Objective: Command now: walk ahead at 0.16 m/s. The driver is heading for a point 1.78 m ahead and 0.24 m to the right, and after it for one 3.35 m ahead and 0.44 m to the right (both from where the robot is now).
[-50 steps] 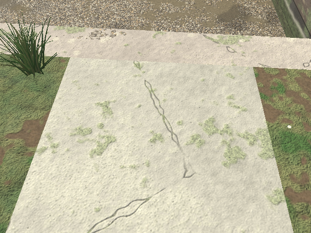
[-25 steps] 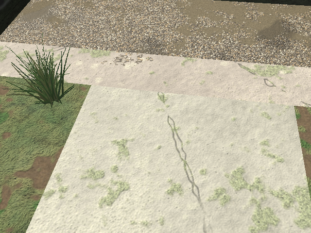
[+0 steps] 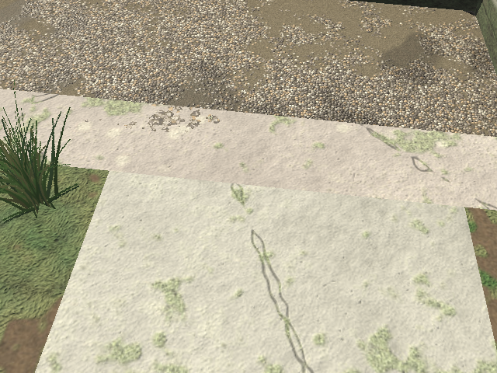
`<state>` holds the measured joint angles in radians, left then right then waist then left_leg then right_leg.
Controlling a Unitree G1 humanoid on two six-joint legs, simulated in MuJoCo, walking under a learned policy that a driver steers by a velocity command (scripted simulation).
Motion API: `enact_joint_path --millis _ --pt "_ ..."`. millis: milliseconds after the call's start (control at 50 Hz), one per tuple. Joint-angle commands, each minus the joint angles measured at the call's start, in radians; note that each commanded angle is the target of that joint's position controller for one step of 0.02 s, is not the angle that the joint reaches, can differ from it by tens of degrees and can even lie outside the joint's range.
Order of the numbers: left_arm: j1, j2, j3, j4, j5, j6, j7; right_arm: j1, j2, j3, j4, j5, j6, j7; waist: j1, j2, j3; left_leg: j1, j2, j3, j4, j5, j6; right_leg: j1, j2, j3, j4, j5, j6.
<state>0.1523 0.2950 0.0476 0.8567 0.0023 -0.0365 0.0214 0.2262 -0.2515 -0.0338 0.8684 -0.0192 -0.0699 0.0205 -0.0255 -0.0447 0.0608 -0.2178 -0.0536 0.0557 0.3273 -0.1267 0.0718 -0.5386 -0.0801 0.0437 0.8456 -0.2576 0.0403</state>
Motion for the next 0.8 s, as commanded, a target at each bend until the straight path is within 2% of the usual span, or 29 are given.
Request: enact_joint_path --millis 20,100,140,160,180,200,220,240,260,300,380,500,800 --pt "0.075 0.046 0.008 -0.013 0.001 0.009 0.001 -0.061 -0.162 -0.033 -0.042 0.002 -0.004 -0.015 0.040 0.137 -0.167 0.011 0.242 -0.086 -0.069 0.620 0.145 0.197 0.006 -0.011 -0.140 0.150 0.008" --pt "0.013 0.068 0.017 -0.021 0.004 0.018 0.000 -0.058 -0.155 -0.026 0.000 0.010 0.017 -0.017 0.028 0.128 -0.128 0.018 0.262 -0.130 -0.050 0.375 0.136 0.240 0.013 -0.002 -0.266 0.142 -0.016" --pt "0.028 0.073 0.022 -0.009 0.016 0.015 0.001 -0.058 -0.126 -0.016 0.017 0.024 0.024 -0.019 0.054 0.103 -0.112 -0.004 0.218 -0.133 0.007 0.208 0.081 0.343 0.020 -0.006 -0.429 0.267 -0.046" --pt "0.029 0.113 0.030 -0.010 0.023 0.012 0.007 -0.019 -0.098 -0.006 0.026 0.011 0.022 -0.020 0.038 0.044 -0.123 -0.025 0.170 -0.117 0.054 0.106 0.031 0.416 -0.041 0.057 -0.458 0.480 -0.067" --pt "0.002 0.172 0.041 -0.013 0.016 0.017 0.014 0.083 -0.094 -0.007 0.043 -0.007 0.017 -0.018 -0.042 -0.063 -0.145 -0.074 0.094 -0.077 0.079 -0.057 -0.012 0.483 -0.099 0.109 -0.405 0.594 -0.119" --pt "-0.027 0.113 0.029 -0.005 0.007 0.025 0.012 0.098 -0.070 0.001 0.056 -0.006 0.022 -0.023 -0.047 -0.107 -0.160 -0.051 0.074 -0.053 0.059 -0.143 -0.041 0.453 -0.098 0.112 -0.405 0.486 -0.156" --pt "-0.057 0.067 0.022 -0.005 -0.003 0.030 0.004 0.044 -0.086 0.002 0.051 -0.004 0.034 -0.029 -0.023 -0.080 -0.129 -0.021 0.074 -0.047 0.040 -0.125 -0.053 0.398 -0.060 0.098 -0.416 0.350 -0.138" --pt "-0.063 0.057 0.019 -0.003 0.000 0.031 0.000 0.008 -0.112 -0.004 0.053 0.005 0.046 -0.035 -0.002 -0.037 -0.105 -0.026 0.075 -0.046 0.050 -0.112 -0.051 0.378 -0.031 0.076 -0.421 0.313 -0.113" --pt "-0.060 0.062 0.018 0.007 0.004 0.027 -0.004 -0.008 -0.117 -0.006 0.053 0.009 0.057 -0.040 0.004 -0.030 -0.097 -0.026 0.079 -0.049 0.054 -0.080 -0.046 0.380 -0.018 0.065 -0.414 0.335 -0.099" --pt "-0.048 0.076 0.021 0.034 0.002 0.016 -0.006 -0.004 -0.120 -0.007 0.059 0.006 0.069 -0.043 0.003 -0.030 -0.110 0.000 0.090 -0.057 0.055 -0.028 -0.046 0.394 -0.010 0.055 -0.401 0.392 -0.096" --pt "-0.056 0.073 0.020 0.071 -0.002 0.014 -0.003 -0.011 -0.118 -0.009 0.082 0.012 0.072 -0.046 0.009 0.004 -0.131 0.037 0.098 -0.056 0.070 0.059 -0.053 0.421 -0.004 0.046 -0.378 0.478 -0.107" --pt "-0.084 0.069 0.020 0.115 -0.004 0.026 0.002 -0.008 -0.107 -0.010 0.119 0.013 0.080 -0.051 0.010 0.038 -0.112 0.045 0.099 -0.050 0.064 0.039 -0.061 0.417 0.009 0.036 -0.384 0.428 -0.113" --pt "-0.103 0.052 0.017 0.194 -0.002 0.047 0.010 0.039 -0.086 0.001 0.186 0.009 0.068 -0.061 0.017 0.037 -0.046 -0.007 0.101 -0.041 0.035 -0.101 -0.067 0.390 0.038 0.022 -0.425 0.225 -0.097"
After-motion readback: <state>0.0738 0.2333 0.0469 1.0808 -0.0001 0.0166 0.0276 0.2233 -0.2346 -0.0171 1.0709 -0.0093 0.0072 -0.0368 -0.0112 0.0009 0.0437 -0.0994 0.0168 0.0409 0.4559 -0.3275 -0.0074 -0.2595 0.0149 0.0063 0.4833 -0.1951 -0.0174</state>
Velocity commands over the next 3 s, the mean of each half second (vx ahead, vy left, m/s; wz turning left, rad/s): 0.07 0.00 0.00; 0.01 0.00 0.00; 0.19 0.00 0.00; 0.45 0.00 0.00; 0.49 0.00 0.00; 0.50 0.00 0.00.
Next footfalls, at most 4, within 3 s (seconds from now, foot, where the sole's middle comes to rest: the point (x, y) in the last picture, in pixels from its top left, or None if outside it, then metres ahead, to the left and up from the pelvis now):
0.16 right None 0.16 -0.15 -0.78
1.88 left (220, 337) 0.55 0.07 -0.78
2.44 right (296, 237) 0.86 -0.17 -0.78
3.00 left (222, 168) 1.14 0.07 -0.78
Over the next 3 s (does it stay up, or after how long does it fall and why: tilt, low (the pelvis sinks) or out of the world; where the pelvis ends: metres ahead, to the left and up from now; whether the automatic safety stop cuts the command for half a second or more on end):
stays up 0.97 -0.05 -0.03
